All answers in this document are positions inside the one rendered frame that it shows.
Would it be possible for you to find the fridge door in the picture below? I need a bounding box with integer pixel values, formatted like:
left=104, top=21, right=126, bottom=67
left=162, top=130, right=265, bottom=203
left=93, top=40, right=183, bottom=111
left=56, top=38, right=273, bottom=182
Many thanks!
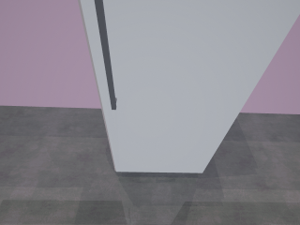
left=80, top=0, right=300, bottom=173

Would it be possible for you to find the handle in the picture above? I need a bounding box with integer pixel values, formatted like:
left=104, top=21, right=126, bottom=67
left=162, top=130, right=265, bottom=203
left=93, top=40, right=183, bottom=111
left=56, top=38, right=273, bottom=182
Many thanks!
left=94, top=0, right=117, bottom=110

